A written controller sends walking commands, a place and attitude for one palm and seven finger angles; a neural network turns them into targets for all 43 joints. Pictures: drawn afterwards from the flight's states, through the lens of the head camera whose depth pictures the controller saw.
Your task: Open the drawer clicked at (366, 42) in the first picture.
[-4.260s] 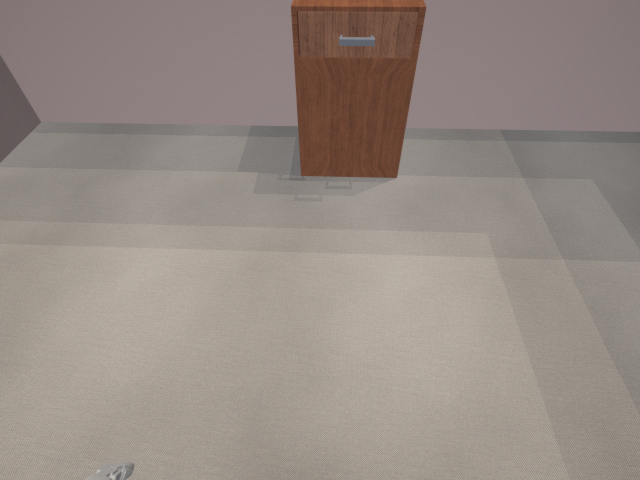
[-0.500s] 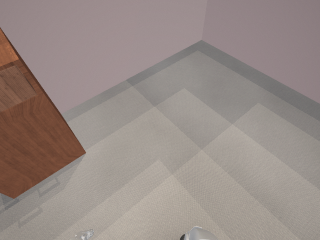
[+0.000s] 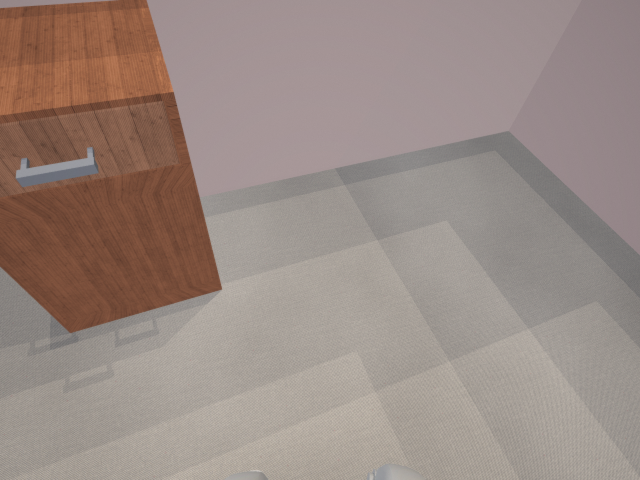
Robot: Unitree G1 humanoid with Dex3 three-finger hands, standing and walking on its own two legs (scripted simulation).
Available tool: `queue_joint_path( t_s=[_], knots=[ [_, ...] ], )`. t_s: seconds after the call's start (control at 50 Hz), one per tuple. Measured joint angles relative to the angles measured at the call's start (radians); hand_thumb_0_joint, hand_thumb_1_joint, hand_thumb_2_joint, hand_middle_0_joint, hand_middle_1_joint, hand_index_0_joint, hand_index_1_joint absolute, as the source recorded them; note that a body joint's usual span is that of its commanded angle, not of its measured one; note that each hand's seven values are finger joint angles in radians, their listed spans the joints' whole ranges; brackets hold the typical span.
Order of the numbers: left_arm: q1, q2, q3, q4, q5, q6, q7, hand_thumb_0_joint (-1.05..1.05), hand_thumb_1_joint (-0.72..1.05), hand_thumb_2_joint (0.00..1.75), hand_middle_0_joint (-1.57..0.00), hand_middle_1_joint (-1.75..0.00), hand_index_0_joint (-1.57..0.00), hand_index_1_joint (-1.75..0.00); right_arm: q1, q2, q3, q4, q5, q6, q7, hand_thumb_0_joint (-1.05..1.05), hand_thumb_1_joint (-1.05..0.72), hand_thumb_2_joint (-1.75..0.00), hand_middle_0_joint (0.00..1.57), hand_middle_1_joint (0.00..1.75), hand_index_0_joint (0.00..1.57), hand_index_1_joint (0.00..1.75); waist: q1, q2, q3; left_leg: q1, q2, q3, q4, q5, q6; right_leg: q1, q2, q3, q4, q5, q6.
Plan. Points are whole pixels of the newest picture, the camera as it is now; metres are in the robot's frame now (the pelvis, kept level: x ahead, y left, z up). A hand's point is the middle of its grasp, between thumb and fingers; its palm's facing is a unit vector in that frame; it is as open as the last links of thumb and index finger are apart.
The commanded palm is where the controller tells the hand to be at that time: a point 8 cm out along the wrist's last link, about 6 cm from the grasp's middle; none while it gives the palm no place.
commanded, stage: turn to face it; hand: left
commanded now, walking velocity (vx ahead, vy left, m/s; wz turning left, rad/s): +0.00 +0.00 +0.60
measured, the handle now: (58, 164) +0.64 +0.55 -0.08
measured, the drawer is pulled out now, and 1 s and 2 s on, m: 0.00 0.00 0.00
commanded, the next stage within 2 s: take the last steps up to it in 0.56 s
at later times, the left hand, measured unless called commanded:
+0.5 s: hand out of the picture +0.04 +0.14 -0.13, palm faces +0.28 -0.92 -0.29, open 7.4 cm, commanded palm none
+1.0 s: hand out of the picture -0.09 +0.16 -0.16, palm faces +0.44 -0.87 -0.22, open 7.4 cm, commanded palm none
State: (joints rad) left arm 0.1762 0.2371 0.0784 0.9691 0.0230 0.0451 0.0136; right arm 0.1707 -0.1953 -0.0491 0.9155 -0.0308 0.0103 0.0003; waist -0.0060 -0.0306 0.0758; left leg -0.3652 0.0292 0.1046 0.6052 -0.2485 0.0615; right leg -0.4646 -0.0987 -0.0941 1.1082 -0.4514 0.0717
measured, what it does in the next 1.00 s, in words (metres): steps on the spot, turning left: right foot, then left foot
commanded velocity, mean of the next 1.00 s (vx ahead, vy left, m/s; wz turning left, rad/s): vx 0.11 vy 0.02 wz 0.29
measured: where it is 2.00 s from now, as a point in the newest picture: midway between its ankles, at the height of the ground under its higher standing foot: (265, 461)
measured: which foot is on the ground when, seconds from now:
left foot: down 0.00-0.36, up 0.38-0.78, down 0.80-1.00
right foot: up 0.00-0.34, down 0.36-0.80, up 0.82-1.00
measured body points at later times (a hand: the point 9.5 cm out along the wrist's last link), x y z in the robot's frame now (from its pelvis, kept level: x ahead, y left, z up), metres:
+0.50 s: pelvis +0.00 -0.07 +0.01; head +0.03 -0.10 +0.46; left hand +0.02 +0.18 -0.11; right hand +0.14 -0.32 -0.15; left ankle -0.02 +0.06 -0.65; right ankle +0.04 -0.17 -0.73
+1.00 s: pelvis -0.01 -0.03 +0.01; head -0.01 -0.01 +0.46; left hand -0.11 +0.21 -0.14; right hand +0.12 -0.23 -0.13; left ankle -0.09 +0.04 -0.73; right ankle +0.07 -0.15 -0.66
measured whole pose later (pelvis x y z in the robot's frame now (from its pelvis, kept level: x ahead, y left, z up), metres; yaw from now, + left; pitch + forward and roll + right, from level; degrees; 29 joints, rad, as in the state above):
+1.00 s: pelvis -0.01 -0.03 +0.01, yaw +24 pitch -1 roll +0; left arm 0.29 0.25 0.05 1.05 0.03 0.02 -0.01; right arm 0.28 -0.17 -0.02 1.02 -0.02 -0.02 -0.01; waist 0.03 -0.03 0.03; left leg -0.07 -0.01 0.05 0.38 -0.29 0.04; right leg -0.48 -0.11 -0.08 1.00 -0.34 0.04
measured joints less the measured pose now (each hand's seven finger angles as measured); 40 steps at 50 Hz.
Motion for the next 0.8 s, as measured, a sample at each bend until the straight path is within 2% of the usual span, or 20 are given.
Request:
queue_joint_path(
  t_s=[0.08,0.2,0.28,0.34,0.36,0.38,0.42,0.48,0.52,0.58,0.66,0.72,0.78,0.8],
  knots=[
    [0.016,0.022,0.007,-0.012,-0.003,-0.001,0.001,0.01,0.92,0.9,-0.2,-0.3,-0.19,-0.3,0.011,0.0,0.002,0.005,0.005,0.002,-0.002,0.0,-0.91,-0.9,0.2,0.3,0.2,0.29,0.006,0.01,-0.004,0.036,-0.026,-0.031,-0.095,0.05,0.005,-0.028,0.0,0.053,-0.009,0.06,0.018],
    [0.008,0.03,0.005,-0.031,-0.008,0.006,0.007,0.01,0.91,0.9,-0.2,-0.3,-0.19,-0.3,0.026,-0.006,-0.006,0.012,0.004,0.014,0.005,0.0,-0.91,-0.9,0.2,0.3,0.2,0.3,-0.007,0.035,-0.007,0.049,-0.046,-0.1,-0.131,0.078,-0.011,0.018,0.016,0.08,-0.154,0.034,0.028],
    [-0.012,0.013,-0.007,-0.053,-0.013,0.001,0.009,0.01,0.91,0.9,-0.2,-0.3,-0.19,-0.3,0.031,-0.021,-0.017,0.016,0.002,0.028,0.008,0.0,-0.91,-0.9,0.2,0.3,0.2,0.3,-0.02,0.057,-0.006,0.033,-0.058,-0.151,-0.113,0.082,-0.032,0.078,0.042,0.08,-0.293,0.022,0.016],
    [-0.014,-0.005,-0.021,-0.076,-0.016,-0.015,0.009,0.01,0.91,0.9,-0.2,-0.3,-0.19,-0.3,0.035,-0.036,-0.027,0.015,0.005,0.041,0.01,0.0,-0.91,-0.9,0.2,0.3,0.2,0.3,-0.022,0.071,-0.013,0.007,-0.072,-0.186,-0.073,0.074,-0.057,0.162,0.062,0.066,-0.483,0.101,0.002],
    [-0.01,-0.012,-0.026,-0.083,-0.013,-0.025,0.01,0.01,0.91,0.9,-0.2,-0.3,-0.19,-0.3,0.038,-0.043,-0.031,0.013,0.009,0.044,0.012,0.0,-0.91,-0.9,0.2,0.3,0.2,0.3,-0.02,0.078,-0.018,-0.012,-0.074,-0.194,-0.039,0.057,-0.064,0.183,0.065,0.058,-0.542,0.157,-0.025],
    [-0.009,-0.025,-0.032,-0.086,-0.007,-0.03,0.011,0.01,0.91,0.9,-0.2,-0.3,-0.19,-0.3,0.035,-0.053,-0.038,0.015,0.011,0.049,0.011,0.0,-0.91,-0.9,0.2,0.3,0.2,0.3,-0.02,0.094,-0.015,-0.037,-0.073,-0.2,0.03,-0.026,-0.072,0.184,0.069,0.042,-0.533,0.172,-0.05],
    [0.002,-0.046,-0.044,-0.09,-0.004,-0.032,0.011,0.01,0.91,0.9,-0.2,-0.3,-0.2,-0.3,0.034,-0.068,-0.047,0.021,0.007,0.063,0.013,0.0,-0.91,-0.9,0.2,0.3,0.2,0.29,-0.02,0.102,-0.017,-0.098,-0.079,-0.182,0.231,-0.149,-0.081,0.193,0.057,0.016,-0.522,0.159,-0.078],
    [0.024,-0.068,-0.053,-0.083,-0.002,-0.03,0.012,0.01,0.91,0.9,-0.2,-0.3,-0.2,-0.3,0.027,-0.08,-0.052,0.027,0.003,0.07,0.019,0.0,-0.91,-0.9,0.2,0.3,0.2,0.29,-0.018,0.096,-0.019,-0.151,-0.057,-0.14,0.467,-0.14,-0.097,0.223,0.038,-0.007,-0.562,0.168,-0.086],
    [0.032,-0.074,-0.057,-0.073,0.0,-0.032,0.011,0.01,0.91,0.9,-0.2,-0.3,-0.2,-0.3,0.026,-0.08,-0.05,0.028,0.003,0.067,0.02,0.0,-0.91,-0.9,0.19,0.3,0.2,0.29,-0.02,0.084,-0.017,-0.146,-0.036,-0.122,0.512,-0.128,-0.111,0.237,0.025,-0.024,-0.585,0.18,-0.089],
    [0.045,-0.078,-0.062,-0.061,0.003,-0.039,0.009,0.01,0.91,0.9,-0.21,-0.3,-0.2,-0.3,0.022,-0.075,-0.044,0.038,0.005,0.069,0.018,0.0,-0.91,-0.9,0.19,0.3,0.19,0.29,-0.011,0.064,-0.013,-0.099,-0.013,-0.108,0.461,-0.15,-0.127,0.246,0.005,-0.046,-0.604,0.19,-0.09],
    [0.064,-0.068,-0.058,-0.041,0.009,-0.046,0.007,0.01,0.91,0.9,-0.21,-0.3,-0.2,-0.3,-0.003,-0.064,-0.032,0.055,0.012,0.072,0.014,0.0,-0.91,-0.9,0.19,0.3,0.19,0.29,0.014,0.042,-0.004,-0.014,0.0,-0.092,0.31,-0.204,-0.128,0.234,-0.015,-0.068,-0.603,0.196,-0.086],
    [0.08,-0.05,-0.051,-0.016,0.011,-0.045,0.006,0.01,0.91,0.9,-0.21,-0.3,-0.2,-0.3,-0.027,-0.052,-0.019,0.058,0.016,0.063,0.009,0.0,-0.91,-0.9,0.19,0.3,0.19,0.29,0.033,0.029,0.001,0.056,-0.005,-0.075,0.176,-0.217,-0.119,0.219,-0.026,-0.083,-0.592,0.199,-0.075],
    [0.106,-0.026,-0.04,0.016,0.007,-0.038,0.004,0.01,0.91,0.9,-0.21,-0.3,-0.2,-0.3,-0.034,-0.039,-0.003,0.053,0.015,0.039,0.009,0.0,-0.91,-0.9,0.19,0.3,0.19,0.29,0.041,0.018,-0.011,0.151,-0.009,-0.042,-0.02,-0.149,-0.102,0.2,-0.036,-0.101,-0.558,0.186,-0.055],
    [0.118,-0.018,-0.036,0.024,0.003,-0.032,0.001,0.01,0.91,0.9,-0.21,-0.3,-0.2,-0.3,-0.029,-0.036,0.001,0.048,0.012,0.027,0.01,0.0,-0.91,-0.9,0.19,0.3,0.19,0.29,0.04,0.019,-0.022,0.176,-0.007,-0.044,-0.086,-0.113,-0.083,0.184,-0.038,-0.108,-0.527,0.17,-0.047]
  ],
)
